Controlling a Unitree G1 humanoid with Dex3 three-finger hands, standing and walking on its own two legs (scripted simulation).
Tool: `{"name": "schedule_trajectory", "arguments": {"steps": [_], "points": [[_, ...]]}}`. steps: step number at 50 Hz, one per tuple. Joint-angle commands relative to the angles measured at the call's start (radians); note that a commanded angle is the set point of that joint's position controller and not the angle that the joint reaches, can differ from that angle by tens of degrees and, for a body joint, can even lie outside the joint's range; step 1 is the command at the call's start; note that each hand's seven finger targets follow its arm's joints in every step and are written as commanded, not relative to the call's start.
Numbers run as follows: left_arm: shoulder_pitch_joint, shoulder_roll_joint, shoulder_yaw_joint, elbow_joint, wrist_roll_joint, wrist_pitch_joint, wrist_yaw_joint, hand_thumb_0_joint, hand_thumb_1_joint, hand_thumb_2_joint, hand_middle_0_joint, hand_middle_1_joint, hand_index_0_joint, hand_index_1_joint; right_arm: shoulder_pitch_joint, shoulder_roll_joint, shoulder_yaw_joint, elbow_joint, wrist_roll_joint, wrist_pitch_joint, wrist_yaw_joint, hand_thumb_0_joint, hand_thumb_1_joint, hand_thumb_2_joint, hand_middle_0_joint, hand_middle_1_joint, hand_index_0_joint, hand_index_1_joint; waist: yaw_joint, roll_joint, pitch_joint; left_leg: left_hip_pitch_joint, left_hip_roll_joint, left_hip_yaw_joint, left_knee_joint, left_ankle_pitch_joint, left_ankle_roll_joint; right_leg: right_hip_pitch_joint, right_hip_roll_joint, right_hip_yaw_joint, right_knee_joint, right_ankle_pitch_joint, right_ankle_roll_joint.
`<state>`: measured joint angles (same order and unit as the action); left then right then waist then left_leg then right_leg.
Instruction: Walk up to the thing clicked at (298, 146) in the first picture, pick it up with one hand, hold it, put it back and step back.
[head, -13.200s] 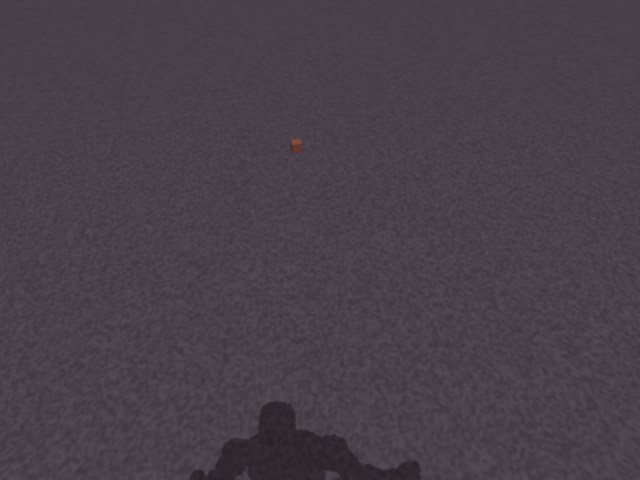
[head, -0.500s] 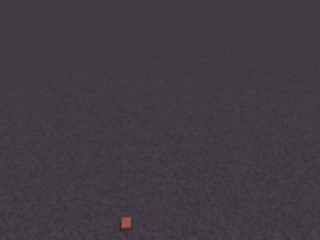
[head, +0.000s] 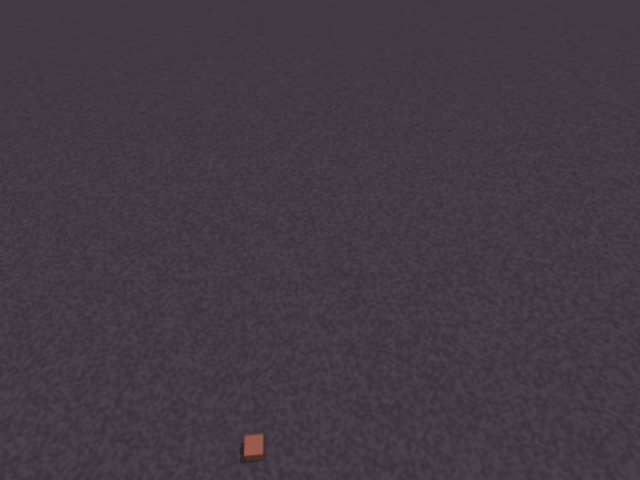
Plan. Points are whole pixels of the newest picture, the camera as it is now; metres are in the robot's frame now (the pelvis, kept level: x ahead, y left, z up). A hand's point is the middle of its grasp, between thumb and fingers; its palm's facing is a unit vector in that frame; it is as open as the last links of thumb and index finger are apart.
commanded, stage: stand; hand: left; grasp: from above
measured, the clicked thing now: (255, 447) +0.40 +0.22 -0.76
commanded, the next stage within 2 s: rise first in 0.64 s
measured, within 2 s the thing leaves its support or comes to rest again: neither
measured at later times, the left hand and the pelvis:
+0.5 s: hand out of the picture +0.07 +0.25 -0.16, palm faces -0.03 -0.94 -0.35, open 7.4 cm; pelvis +0.00 +0.00 +0.00, yaw +0 degrees
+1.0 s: hand out of the picture +0.15 +0.25 -0.17, palm faces -0.02 -0.94 -0.35, open 9.0 cm; pelvis -0.02 +0.00 -0.02, yaw +0 degrees
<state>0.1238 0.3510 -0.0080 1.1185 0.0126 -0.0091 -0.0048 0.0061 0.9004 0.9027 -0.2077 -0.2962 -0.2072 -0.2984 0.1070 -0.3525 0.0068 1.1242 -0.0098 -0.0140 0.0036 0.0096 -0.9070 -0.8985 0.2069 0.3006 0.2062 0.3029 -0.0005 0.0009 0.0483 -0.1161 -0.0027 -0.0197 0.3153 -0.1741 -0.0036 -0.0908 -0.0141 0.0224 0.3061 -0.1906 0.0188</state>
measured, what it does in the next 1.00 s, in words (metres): stands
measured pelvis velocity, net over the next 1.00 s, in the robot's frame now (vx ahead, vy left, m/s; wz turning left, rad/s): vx -0.02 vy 0.00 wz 0.00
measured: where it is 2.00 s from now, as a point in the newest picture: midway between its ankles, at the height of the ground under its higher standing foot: outside the picture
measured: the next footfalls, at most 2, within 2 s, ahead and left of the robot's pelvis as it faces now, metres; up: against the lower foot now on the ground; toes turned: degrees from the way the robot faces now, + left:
none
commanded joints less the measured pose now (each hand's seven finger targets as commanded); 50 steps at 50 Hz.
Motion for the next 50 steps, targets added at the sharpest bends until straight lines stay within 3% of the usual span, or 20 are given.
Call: {"name": "schedule_trajectory", "arguments": {"steps": [1, 14, 36, 37, 38, 39, 40, 41, 42, 43, 45, 46, 48, 50], "points": [[-0.030, 0.218, 0.044, -0.055, -0.003, -0.020, 0.016, 0.000, 0.900, 0.900, -0.200, -0.300, -0.200, -0.301, -0.032, -0.214, -0.044, -0.058, 0.002, -0.019, -0.012, 0.000, -0.900, -0.900, 0.200, 0.300, 0.200, 0.300, 0.003, 0.007, -0.070, 0.023, 0.129, -0.086, -0.036, 0.163, 0.027, 0.005, -0.114, 0.077, -0.031, 0.154, -0.038], [-0.022, 0.217, 0.043, -0.057, -0.003, -0.023, 0.018, 0.000, 0.900, 0.900, -0.200, -0.300, -0.200, -0.301, -0.024, -0.215, -0.044, -0.059, 0.004, -0.020, -0.012, 0.000, -0.900, -0.900, 0.200, 0.300, 0.200, 0.300, 0.004, 0.000, -0.089, 0.039, 0.132, -0.087, -0.024, 0.226, 0.029, 0.024, -0.117, 0.072, -0.026, 0.206, -0.035], [-0.021, 0.217, 0.045, -0.059, -0.001, -0.023, 0.018, 0.000, 0.900, 0.900, -0.200, -0.300, -0.200, -0.301, -0.025, -0.213, -0.045, -0.067, 0.001, -0.016, -0.011, 0.000, -0.900, -0.900, 0.200, 0.300, 0.200, 0.300, 0.000, -0.004, -0.057, 0.019, 0.127, -0.088, -0.035, 0.141, 0.030, 0.001, -0.114, 0.075, -0.043, 0.143, -0.036], [-0.019, 0.218, 0.046, -0.056, -0.002, -0.022, 0.019, 0.000, 0.865, 0.879, -0.225, -0.380, -0.230, -0.381, -0.029, -0.215, -0.047, -0.067, 0.004, -0.015, -0.011, 0.000, -0.917, -0.908, 0.198, 0.300, 0.199, 0.300, 0.002, -0.009, -0.052, 0.026, 0.126, -0.091, -0.035, 0.132, 0.028, -0.012, -0.111, 0.075, -0.045, 0.123, -0.036], [-0.370, 0.055, 0.047, -0.407, -0.055, -0.122, 0.033, 0.000, 0.785, 0.914, -0.300, -0.424, -0.252, -0.461, -0.025, -0.048, 0.007, -0.353, 0.072, -0.067, -0.030, 0.000, -0.973, -0.919, 0.199, 0.301, 0.199, 0.301, -0.118, -0.006, 0.004, -0.105, -0.001, 0.048, 0.038, -0.026, 0.017, -0.247, 0.017, -0.022, 0.034, 0.041, -0.021], [-0.506, 0.112, 0.069, -0.360, -0.052, -0.119, 0.039, 0.000, 0.705, 0.872, -0.285, -0.504, -0.249, -0.539, 0.028, -0.078, -0.003, -0.289, 0.070, -0.067, -0.042, 0.000, -0.904, -0.903, 0.198, 0.300, 0.199, 0.300, -0.088, 0.009, -0.047, -0.096, -0.010, 0.045, 0.058, -0.042, 0.015, -0.205, 0.015, -0.030, 0.053, 0.022, -0.023], [-0.318, 0.191, 0.120, -0.201, -0.032, -0.085, 0.044, 0.000, 0.625, 0.869, -0.256, -0.584, -0.235, -0.613, 0.074, -0.111, -0.025, -0.291, 0.075, -0.054, -0.055, 0.000, -0.898, -0.901, 0.198, 0.300, 0.199, 0.300, -0.065, -0.007, -0.039, -0.123, -0.003, 0.043, 0.074, -0.038, 0.014, -0.209, 0.024, -0.040, 0.069, 0.001, -0.029], [-0.252, 0.202, 0.140, -0.093, -0.013, -0.057, 0.031, 0.000, 0.545, 0.859, -0.245, -0.624, -0.229, -0.639, 0.089, -0.111, -0.036, -0.306, 0.066, -0.047, -0.056, 0.000, -0.875, -0.893, 0.199, 0.300, 0.199, 0.300, -0.053, -0.045, -0.070, -0.162, -0.009, 0.042, 0.125, -0.032, 0.018, -0.226, 0.025, -0.043, 0.102, -0.013, -0.033], [-0.314, 0.222, 0.150, -0.104, 0.005, -0.052, 0.016, 0.000, 0.465, 0.861, -0.227, -0.688, -0.219, -0.696, 0.098, -0.104, -0.043, -0.330, 0.062, -0.050, -0.056, 0.000, -0.871, -0.891, 0.199, 0.300, 0.200, 0.300, -0.044, -0.055, -0.094, -0.197, -0.008, 0.037, 0.170, -0.017, 0.020, -0.255, 0.027, -0.043, 0.146, 0.005, -0.032], [-0.322, 0.248, 0.178, -0.122, 0.035, -0.061, 0.007, 0.000, 0.385, 0.839, -0.224, -0.750, -0.229, -0.745, 0.107, -0.108, -0.065, -0.355, 0.044, -0.058, -0.057, 0.000, -0.874, -0.893, 0.199, 0.300, 0.199, 0.300, -0.029, -0.025, -0.195, -0.195, -0.009, 0.034, 0.206, 0.010, 0.017, -0.248, 0.022, -0.037, 0.193, 0.040, -0.035], [-0.118, 0.239, 0.220, -0.097, 0.082, -0.038, -0.010, 0.000, 0.238, 0.837, -0.226, -0.817, -0.237, -0.805, 0.139, -0.100, -0.087, -0.402, 0.028, -0.063, -0.044, 0.000, -0.903, -0.898, 0.200, 0.300, 0.200, 0.300, 0.021, 0.041, -0.295, -0.235, -0.019, 0.032, 0.270, 0.052, 0.006, -0.247, 0.022, -0.034, 0.263, 0.064, -0.043], [-0.086, 0.223, 0.216, -0.141, 0.091, -0.025, -0.012, 0.000, 0.158, 0.835, -0.238, -0.819, -0.245, -0.813, 0.140, -0.093, -0.089, -0.433, 0.028, -0.065, -0.041, 0.000, -0.896, -0.897, 0.200, 0.300, 0.200, 0.300, 0.037, 0.065, -0.314, -0.248, -0.022, 0.034, 0.279, 0.076, 0.003, -0.236, 0.024, -0.031, 0.281, 0.078, -0.047], [-0.060, 0.178, 0.201, -0.178, 0.109, 0.024, -0.008, 0.000, -0.002, 0.827, -0.257, -0.823, -0.257, -0.824, 0.129, -0.081, -0.091, -0.478, 0.035, -0.063, -0.041, 0.000, -0.882, -0.892, 0.201, 0.300, 0.200, 0.300, 0.027, 0.057, -0.303, -0.255, -0.023, 0.034, 0.276, 0.094, 0.001, -0.237, 0.030, -0.034, 0.274, 0.089, -0.044], [-0.094, 0.171, 0.189, -0.231, 0.125, 0.078, -0.003, 0.000, -0.162, 0.803, -0.286, -0.797, -0.276, -0.806, 0.110, -0.078, -0.089, -0.518, 0.036, -0.061, -0.038, 0.000, -0.860, -0.887, 0.201, 0.300, 0.200, 0.300, 0.007, 0.026, -0.275, -0.295, -0.019, 0.024, 0.300, 0.078, 0.005, -0.283, 0.036, -0.039, 0.288, 0.069, -0.039]]}}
